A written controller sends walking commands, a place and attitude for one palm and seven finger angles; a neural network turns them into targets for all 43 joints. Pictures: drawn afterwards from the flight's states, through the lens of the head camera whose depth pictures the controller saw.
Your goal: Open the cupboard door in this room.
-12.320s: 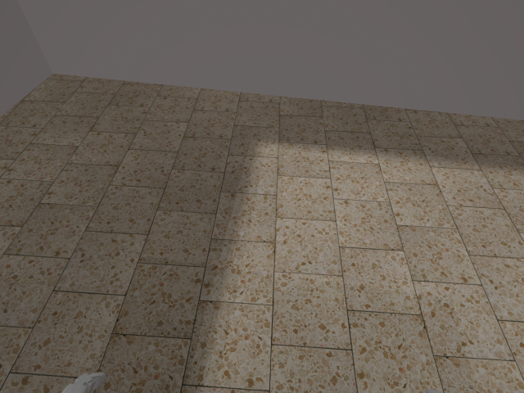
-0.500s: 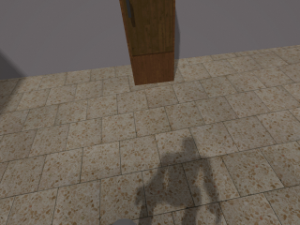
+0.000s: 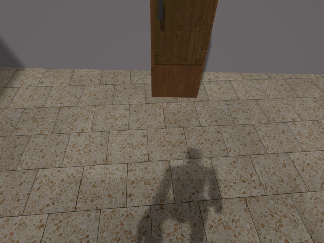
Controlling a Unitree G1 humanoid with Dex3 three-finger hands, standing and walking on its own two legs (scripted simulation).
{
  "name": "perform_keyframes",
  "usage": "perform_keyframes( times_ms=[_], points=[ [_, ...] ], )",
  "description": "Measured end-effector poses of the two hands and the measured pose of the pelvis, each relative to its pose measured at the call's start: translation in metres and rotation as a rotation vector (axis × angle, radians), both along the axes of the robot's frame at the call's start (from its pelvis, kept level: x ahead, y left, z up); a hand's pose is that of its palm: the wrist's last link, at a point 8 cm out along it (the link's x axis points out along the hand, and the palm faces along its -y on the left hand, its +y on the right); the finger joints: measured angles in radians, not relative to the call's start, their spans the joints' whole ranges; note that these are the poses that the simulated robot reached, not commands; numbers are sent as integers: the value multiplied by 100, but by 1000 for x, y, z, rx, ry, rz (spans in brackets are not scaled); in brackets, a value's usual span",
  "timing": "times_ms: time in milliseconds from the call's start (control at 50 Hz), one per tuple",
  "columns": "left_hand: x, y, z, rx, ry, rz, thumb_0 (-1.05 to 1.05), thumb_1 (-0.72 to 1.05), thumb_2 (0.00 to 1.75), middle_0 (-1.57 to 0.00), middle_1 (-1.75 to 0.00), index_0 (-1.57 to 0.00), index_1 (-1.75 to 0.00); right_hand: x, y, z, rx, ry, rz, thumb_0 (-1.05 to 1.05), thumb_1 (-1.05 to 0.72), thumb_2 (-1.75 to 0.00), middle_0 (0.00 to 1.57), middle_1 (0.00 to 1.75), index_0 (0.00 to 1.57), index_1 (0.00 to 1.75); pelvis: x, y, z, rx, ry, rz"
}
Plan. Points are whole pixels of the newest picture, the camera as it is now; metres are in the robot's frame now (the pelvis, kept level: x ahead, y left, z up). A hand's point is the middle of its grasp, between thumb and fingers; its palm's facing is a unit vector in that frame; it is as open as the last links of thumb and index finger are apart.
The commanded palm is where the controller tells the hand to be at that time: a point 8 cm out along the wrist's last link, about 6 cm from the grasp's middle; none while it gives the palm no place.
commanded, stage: turn or walk to find it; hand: left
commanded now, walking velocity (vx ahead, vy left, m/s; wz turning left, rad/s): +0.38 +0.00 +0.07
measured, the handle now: (160, 6) +1.40 +0.13 +0.03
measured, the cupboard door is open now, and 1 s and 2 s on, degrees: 0 0 0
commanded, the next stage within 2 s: stand and wait in 0.18 s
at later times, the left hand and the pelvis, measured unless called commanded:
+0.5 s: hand (135, 200) +0.27 +0.11 -0.16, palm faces +0.05 -0.97 -0.23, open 7.2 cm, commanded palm none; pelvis +0.18 -0.07 -0.01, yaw +2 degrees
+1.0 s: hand (126, 228) +0.19 +0.12 -0.17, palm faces +0.10 -0.98 -0.16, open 7.3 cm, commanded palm none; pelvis +0.23 -0.04 +0.01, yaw +1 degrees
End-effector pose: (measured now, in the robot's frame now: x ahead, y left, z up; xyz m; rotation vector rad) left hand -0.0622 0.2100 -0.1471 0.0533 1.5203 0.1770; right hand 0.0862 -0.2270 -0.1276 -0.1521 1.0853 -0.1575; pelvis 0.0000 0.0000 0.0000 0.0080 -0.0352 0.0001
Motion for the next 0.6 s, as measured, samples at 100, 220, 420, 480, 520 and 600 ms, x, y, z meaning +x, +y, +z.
perform_keyframes(
  times_ms=[100, 220, 420, 480, 520, 600],
  points=[
    [126, 21, 9, 58, -252, -44, 1, 91, 90, -20, -30, -20, -29, -15, -18, 0, -26, 128, -17, -3, -95, -90, 20, 30, 20, 30, 36, -5, 4, 10, -3, 11],
    [251, 11, 27, 90, -416, -121, 0, 91, 90, -20, -30, -20, -29, -38, -28, -15, 15, 319, -75, -1, -93, -90, 20, 30, 20, 30, 87, -22, 0, 21, 3, 13],
    [338, -45, 18, 113, -428, -170, 0, 91, 90, -20, -30, -20, -29, 6, -60, -41, 81, 480, -98, 0, -91, -90, 20, 30, 20, 30, 164, -67, -16, 17, -18, 32],
    [322, -56, 18, 97, -357, -127, 0, 91, 90, -20, -30, -21, -29, 48, -69, -36, 68, 414, -65, 0, -91, -90, 20, 30, 20, 30, 174, -71, -8, 15, -16, 33],
    [317, -52, 21, 116, -335, -94, -2, 94, 90, -21, -30, -21, -30, 74, -71, -33, 61, 364, -42, 0, -91, -90, 20, 30, 20, 30, 179, -73, -4, 8, -9, 40],
    [308, -47, 18, 108, -291, -70, -2, 95, 90, -21, -30, -21, -30, 117, -70, -25, 45, 283, -5, 0, -91, -90, 19, 30, 20, 30, 191, -72, 0, -7, 2, 40]
  ],
)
